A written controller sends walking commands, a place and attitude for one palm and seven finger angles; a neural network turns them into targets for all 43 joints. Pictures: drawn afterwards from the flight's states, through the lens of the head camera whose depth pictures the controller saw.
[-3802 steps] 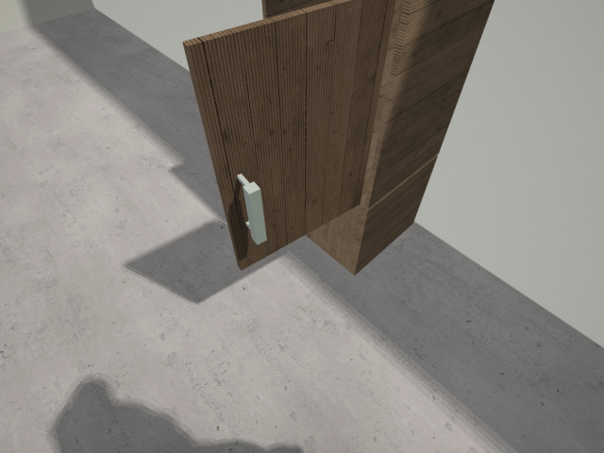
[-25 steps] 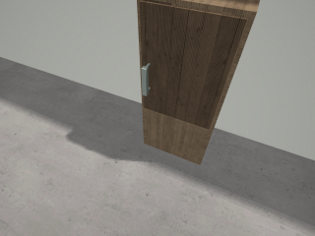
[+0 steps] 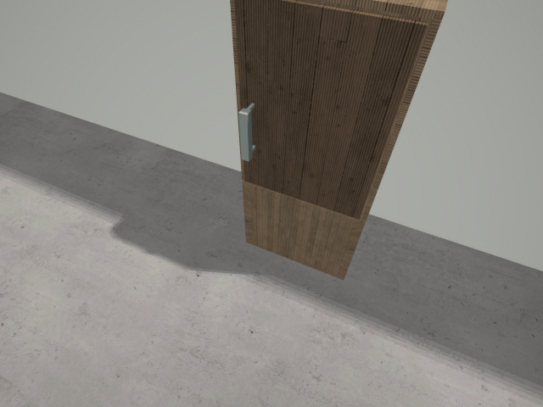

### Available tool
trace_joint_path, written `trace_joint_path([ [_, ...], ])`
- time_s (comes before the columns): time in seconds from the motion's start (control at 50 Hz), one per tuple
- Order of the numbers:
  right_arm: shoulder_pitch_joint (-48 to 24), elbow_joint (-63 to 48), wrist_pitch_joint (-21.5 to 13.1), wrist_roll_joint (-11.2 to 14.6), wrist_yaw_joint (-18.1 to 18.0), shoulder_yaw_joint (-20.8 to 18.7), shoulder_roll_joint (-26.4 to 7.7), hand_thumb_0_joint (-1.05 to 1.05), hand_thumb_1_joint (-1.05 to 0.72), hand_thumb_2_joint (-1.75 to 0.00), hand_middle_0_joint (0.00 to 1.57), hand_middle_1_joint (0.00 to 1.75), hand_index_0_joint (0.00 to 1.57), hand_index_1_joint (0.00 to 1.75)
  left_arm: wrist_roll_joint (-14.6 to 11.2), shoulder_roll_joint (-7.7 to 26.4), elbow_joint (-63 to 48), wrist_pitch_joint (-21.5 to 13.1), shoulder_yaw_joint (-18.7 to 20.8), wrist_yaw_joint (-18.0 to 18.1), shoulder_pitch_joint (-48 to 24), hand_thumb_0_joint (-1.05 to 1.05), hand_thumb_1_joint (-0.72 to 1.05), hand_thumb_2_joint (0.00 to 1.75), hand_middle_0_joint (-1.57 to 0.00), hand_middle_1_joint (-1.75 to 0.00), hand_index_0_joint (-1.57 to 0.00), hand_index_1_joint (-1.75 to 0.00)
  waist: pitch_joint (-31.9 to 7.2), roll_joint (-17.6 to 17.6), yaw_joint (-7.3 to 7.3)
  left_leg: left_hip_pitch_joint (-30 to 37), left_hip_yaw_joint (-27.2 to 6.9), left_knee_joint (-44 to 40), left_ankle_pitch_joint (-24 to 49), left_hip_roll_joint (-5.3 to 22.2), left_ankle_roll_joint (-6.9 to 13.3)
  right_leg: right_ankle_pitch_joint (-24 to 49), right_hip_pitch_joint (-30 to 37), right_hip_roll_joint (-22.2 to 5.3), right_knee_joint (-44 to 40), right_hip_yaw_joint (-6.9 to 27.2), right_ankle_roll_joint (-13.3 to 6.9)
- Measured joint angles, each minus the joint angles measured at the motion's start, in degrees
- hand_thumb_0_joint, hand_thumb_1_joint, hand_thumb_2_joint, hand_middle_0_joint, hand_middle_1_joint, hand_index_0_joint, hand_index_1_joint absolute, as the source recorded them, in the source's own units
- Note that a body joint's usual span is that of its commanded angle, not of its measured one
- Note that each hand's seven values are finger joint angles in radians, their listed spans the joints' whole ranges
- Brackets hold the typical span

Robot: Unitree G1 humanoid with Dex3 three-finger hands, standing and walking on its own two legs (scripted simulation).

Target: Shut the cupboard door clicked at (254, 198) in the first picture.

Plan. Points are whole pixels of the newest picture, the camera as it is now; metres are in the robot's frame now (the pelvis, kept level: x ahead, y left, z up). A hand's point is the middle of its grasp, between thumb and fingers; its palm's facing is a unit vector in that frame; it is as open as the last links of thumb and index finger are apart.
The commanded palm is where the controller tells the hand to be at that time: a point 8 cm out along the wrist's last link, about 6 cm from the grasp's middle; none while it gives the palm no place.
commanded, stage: look to check the result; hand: left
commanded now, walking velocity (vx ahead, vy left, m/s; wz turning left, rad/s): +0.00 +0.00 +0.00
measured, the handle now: (249, 132) +0.85 +0.11 -0.11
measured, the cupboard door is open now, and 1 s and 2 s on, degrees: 0 0 0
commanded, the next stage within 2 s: walk to a spot facing it in 0.18 s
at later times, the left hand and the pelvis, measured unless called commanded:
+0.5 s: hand out of the picture -0.02 +0.16 -0.19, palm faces +0.11 -0.98 -0.18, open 7.3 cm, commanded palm none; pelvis +0.01 -0.01 -0.01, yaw +4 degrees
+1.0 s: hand out of the picture +0.06 +0.22 -0.15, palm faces +0.34 -0.90 -0.29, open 7.3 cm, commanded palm none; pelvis +0.00 -0.03 -0.01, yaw +22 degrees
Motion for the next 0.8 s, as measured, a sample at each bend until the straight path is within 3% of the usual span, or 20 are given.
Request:
trace_joint_path([
  [0.36, -1.31, -0.25, -0.1, -0.03, 0.01, 0.04, -0.58, 0.01, -0.91, -0.9, 0.2, 0.3, 0.2, 0.29, -0.01, -0.13, -0.71, -0.22, -0.12, -0.03, -1.32, 0.0, 0.91, 0.9, -0.19, -0.3, -0.2, -0.3, 0.06, -0.37, -0.02, 0.61, -0.31, 0.13, -0.72, 0.26, -0.48, -0.34, 1.11, 0.34, -0.8, -0.23, -0.36],
  [0.5, -0.88, -2.22, 1.72, -0.27, 0.74, -1.09, -0.91, 0.01, -0.91, -0.9, 0.2, 0.3, 0.2, 0.29, 0.29, 0.58, -3.79, 1.06, 1.69, -0.06, -2.92, 0.0, 0.91, 0.9, -0.2, -0.3, -0.2, -0.3, 1.39, 0.06, -0.52, -4.52, -3.11, 8.04, -3.73, -0.5, -0.46, -4.01, -1.86, -0.23, 5.4, -3.49, -0.55],
  [0.58, -0.7, -3.99, 3.09, -0.5, 1.36, -2.24, -1.49, 0.01, -0.91, -0.9, 0.2, 0.3, 0.2, 0.29, 0.89, 1.91, -6.08, 1.62, 2.76, -0.1, -4.2, 0.0, 0.91, 0.9, -0.2, -0.3, -0.2, -0.3, 2.75, -0.12, -1.2, -7.78, -0.67, 17.05, -9.87, 1.09, -1.43, -7.67, -2.73, -1.22, 10.67, -6.84, -0.27],
  [0.62, -0.89, -5.02, 3.1, -0.64, 1.69, -2.57, -1.79, 0.01, -0.91, -0.9, 0.2, 0.3, 0.2, 0.29, 0.91, 2.95, -7.12, 1.87, 3.25, -0.24, -5.15, 0.0, 0.91, 0.9, -0.2, -0.3, -0.2, -0.3, 3.44, -1.53, -1.23, -7.69, 0.42, 16.95, -8.81, 0.43, -0.2, -10.13, -3.93, -3.27, 14.96, -7.87, 0.42],
  [0.64, -1.21, -5.73, 2.83, -0.87, 1.77, -2.64, -2.07, 0.01, -0.91, -0.9, 0.2, 0.3, 0.2, 0.29, 0.68, 3.33, -7.69, 2.12, 3.47, -0.27, -5.79, 0.0, 0.91, 0.9, -0.2, -0.3, -0.2, -0.3, 3.71, -2.09, -0.98, -8.13, 0.64, 17.29, -8.86, -0.37, 0.83, -10.22, -5.74, -4.25, 18.41, -7.4, 0.75],
  [0.68, -2.17, -7.08, 2.15, -1.06, 1.56, -2.72, -2.76, 0.01, -0.91, -0.9, 0.2, 0.3, 0.2, 0.29, 0.56, 3.98, -8.78, 3.03, 3.64, -0.14, -7.36, 0.0, 0.91, 0.9, -0.2, -0.3, -0.2, -0.3, 4.06, -2.05, -1.01, -8.76, 0.48, 16.56, -8.43, -1.23, 2.09, -13.96, -11.13, -3.74, 28.61, -3.38, 1.07],
  [0.72, -3.0, -8.21, 1.77, -1.19, 1.35, -2.76, -3.33, 0.01, -0.91, -0.9, 0.2, 0.3, 0.2, 0.29, 0.67, 4.73, -9.82, 3.44, 3.88, -0.24, -9.08, 0.0, 0.91, 0.9, -0.2, -0.3, -0.2, -0.3, 4.0, -1.65, -1.34, -8.74, -0.33, 13.76, -6.41, -1.8, 2.08, -12.88, -16.01, -2.93, 36.35, 0.01, 1.49],
  [0.8, -4.22, -9.81, 1.51, -1.28, 1.26, -2.85, -4.55, 0.01, -0.91, -0.9, 0.2, 0.3, 0.2, 0.29, 0.84, 5.97, -12.66, 2.88, 4.19, -0.83, -12.14, 0.0, 0.91, 0.9, -0.19, -0.3, -0.2, -0.3, 3.42, -0.21, -1.64, -8.23, -3.14, 7.46, -1.95, -2.23, 1.97, -8.34, -20.72, -2.73, 37.47, 3.07, 2.77],
])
